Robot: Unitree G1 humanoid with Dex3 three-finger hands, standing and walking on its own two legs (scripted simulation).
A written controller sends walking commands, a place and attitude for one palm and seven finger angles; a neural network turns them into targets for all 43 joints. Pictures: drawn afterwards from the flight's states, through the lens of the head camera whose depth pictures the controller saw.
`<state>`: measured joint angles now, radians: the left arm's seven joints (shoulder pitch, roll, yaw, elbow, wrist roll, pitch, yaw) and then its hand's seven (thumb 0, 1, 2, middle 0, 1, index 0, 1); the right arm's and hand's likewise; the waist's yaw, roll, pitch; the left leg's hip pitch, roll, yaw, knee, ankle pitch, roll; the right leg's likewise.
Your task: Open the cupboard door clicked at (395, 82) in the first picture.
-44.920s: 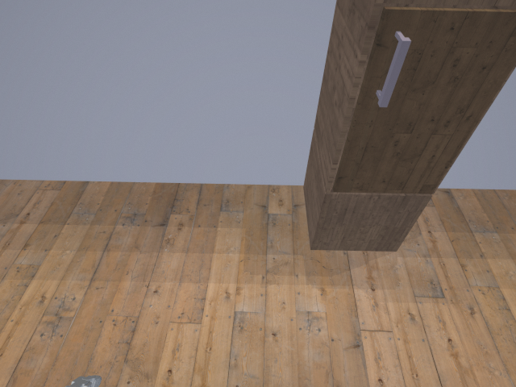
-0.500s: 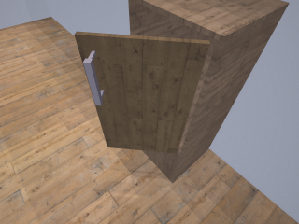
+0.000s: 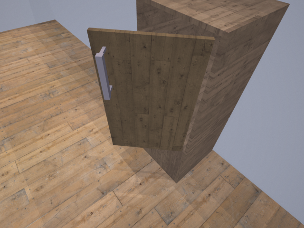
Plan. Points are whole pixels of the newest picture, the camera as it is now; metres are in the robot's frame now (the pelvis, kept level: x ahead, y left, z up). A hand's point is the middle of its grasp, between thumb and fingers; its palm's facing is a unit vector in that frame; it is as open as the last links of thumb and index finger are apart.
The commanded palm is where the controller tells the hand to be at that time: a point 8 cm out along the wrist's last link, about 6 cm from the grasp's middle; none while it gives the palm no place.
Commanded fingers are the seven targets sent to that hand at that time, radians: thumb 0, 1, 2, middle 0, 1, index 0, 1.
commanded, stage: come to a stop and stand still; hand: left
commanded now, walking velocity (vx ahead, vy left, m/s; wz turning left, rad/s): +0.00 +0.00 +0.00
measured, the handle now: (105, 74) +0.53 +0.19 +0.12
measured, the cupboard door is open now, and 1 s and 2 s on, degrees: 44 44 44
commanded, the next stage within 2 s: look again from close up in 0.62 s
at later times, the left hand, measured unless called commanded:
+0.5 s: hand out of the picture +0.03 +0.17 -0.18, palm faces +0.02 -0.98 -0.20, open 7.3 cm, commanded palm none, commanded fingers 0.00 0.90 0.90 -0.20 -0.30 -0.20 -0.30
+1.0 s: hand out of the picture +0.04 +0.17 -0.18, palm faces +0.01 -0.98 -0.19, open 7.4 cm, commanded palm none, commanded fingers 0.00 0.90 0.90 -0.20 -0.30 -0.20 -0.30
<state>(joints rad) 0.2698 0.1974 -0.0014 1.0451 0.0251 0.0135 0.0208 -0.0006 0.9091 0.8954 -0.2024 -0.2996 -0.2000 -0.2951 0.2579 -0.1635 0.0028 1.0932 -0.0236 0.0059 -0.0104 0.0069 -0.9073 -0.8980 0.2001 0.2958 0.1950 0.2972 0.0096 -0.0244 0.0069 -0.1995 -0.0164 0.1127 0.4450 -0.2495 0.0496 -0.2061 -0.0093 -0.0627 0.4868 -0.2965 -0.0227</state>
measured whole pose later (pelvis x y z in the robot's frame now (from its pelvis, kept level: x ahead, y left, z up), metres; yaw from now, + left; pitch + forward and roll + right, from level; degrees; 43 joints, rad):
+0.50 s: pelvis +0.04 +0.00 +0.00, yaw +0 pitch -1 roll +0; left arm 0.31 0.12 -0.02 1.12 0.00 -0.02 0.05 0.01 0.92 0.90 -0.20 -0.30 -0.20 -0.30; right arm 0.30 -0.14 0.02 1.13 -0.01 -0.02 -0.04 0.03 -0.93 -0.90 0.20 0.30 0.19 0.30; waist -0.01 0.03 0.02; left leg -0.15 -0.02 0.11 0.49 -0.33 0.05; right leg -0.14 -0.01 -0.06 0.51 -0.35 -0.02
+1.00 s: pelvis +0.04 +0.00 +0.00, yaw +0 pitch -1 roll +0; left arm 0.28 0.15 -0.02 1.11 0.01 -0.01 0.04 0.00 0.91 0.90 -0.20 -0.30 -0.20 -0.30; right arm 0.25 -0.16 0.02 1.15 -0.01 -0.02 -0.04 0.01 -0.91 -0.90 0.20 0.30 0.19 0.30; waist 0.00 -0.01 0.04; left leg -0.12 -0.01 0.11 0.43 -0.29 0.04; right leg -0.12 0.00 -0.06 0.45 -0.31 -0.02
